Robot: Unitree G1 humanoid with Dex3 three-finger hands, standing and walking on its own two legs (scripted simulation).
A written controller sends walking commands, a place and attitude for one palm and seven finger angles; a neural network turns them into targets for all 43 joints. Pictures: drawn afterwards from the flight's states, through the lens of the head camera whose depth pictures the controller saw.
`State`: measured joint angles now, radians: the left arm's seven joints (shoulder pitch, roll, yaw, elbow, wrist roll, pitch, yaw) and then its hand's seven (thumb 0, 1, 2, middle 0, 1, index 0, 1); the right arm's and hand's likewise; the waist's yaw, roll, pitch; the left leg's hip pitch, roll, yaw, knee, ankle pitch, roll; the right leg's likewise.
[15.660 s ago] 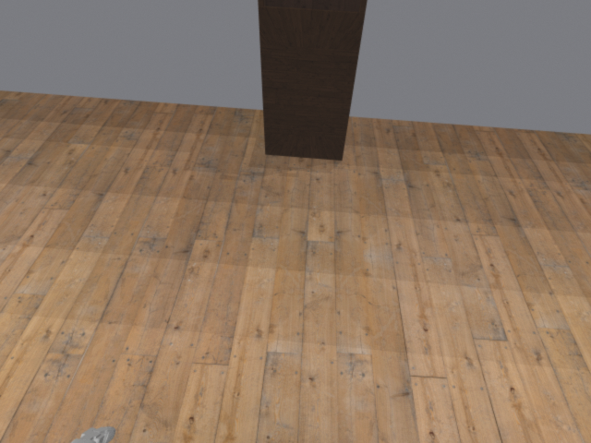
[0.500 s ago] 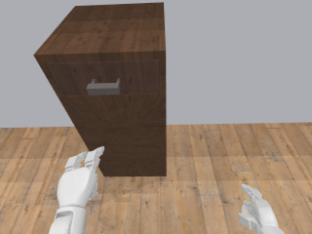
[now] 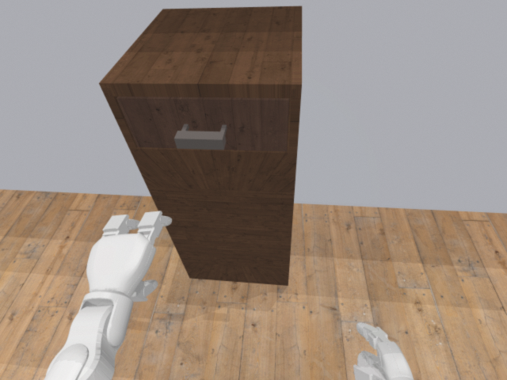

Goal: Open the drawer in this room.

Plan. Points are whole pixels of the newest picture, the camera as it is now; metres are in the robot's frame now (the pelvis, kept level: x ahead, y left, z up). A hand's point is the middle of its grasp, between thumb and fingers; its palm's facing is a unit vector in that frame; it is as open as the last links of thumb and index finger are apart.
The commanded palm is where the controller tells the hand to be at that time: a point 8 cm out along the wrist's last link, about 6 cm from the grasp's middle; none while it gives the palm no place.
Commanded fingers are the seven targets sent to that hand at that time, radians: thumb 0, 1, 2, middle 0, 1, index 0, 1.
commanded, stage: raise the hand with hooked fingers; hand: left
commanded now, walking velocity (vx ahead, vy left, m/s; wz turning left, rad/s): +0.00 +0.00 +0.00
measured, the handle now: (202, 134) +0.59 +0.20 +0.06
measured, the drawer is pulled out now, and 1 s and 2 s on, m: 0.00 0.00 0.00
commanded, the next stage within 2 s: move the hooked fingers above the handle in 1.08 s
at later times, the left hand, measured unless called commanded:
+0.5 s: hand (115, 206) +0.31 +0.25 +0.13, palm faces +0.11 -0.06 -0.99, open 13.6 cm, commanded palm +0.28 +0.25 +0.20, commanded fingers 0.00 -0.50 0.30 -0.30 -1.20 -0.30 -1.20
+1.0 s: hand (109, 187) +0.32 +0.25 +0.16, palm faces +0.07 -0.07 -1.00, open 13.9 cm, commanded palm +0.29 +0.26 +0.23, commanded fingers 0.00 -0.50 0.30 -0.30 -1.20 -0.30 -1.20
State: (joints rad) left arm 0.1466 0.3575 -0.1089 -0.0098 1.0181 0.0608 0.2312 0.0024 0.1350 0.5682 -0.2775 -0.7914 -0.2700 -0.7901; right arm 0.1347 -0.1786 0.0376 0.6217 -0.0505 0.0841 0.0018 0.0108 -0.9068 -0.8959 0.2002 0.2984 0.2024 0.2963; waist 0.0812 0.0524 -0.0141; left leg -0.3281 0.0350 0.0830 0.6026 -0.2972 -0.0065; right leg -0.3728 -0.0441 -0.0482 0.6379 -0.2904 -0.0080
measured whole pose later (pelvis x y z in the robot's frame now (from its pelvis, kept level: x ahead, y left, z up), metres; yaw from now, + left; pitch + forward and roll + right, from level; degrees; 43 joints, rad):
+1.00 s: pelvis +0.02 +0.01 +0.02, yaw +2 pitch +0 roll +0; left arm -0.15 0.56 0.01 -0.07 0.83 -0.03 -0.10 0.00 -0.49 0.30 -0.32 -1.20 -0.32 -1.20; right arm 0.12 -0.28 0.00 0.65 0.00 0.11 0.01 0.01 -0.91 -0.90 0.20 0.30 0.20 0.30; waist 0.10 0.09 0.04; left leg -0.16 0.01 0.06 0.38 -0.21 0.00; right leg -0.19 -0.05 -0.07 0.40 -0.21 0.01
